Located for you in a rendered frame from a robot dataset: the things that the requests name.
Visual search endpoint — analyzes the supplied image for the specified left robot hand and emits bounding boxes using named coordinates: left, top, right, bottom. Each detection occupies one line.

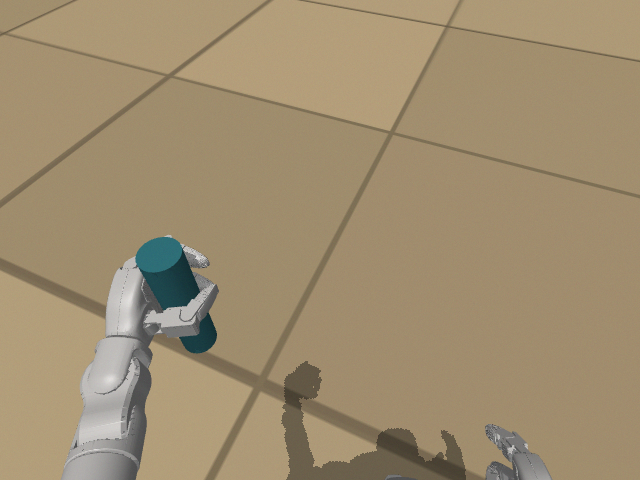
left=105, top=235, right=219, bottom=347

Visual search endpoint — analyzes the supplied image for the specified right robot hand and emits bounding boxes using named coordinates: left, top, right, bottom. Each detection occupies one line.
left=485, top=424, right=553, bottom=480

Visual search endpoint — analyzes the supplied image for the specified can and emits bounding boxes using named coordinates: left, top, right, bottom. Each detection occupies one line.
left=135, top=237, right=217, bottom=353

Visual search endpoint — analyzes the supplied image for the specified left robot arm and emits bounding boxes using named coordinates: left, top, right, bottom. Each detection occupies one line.
left=61, top=335, right=153, bottom=480

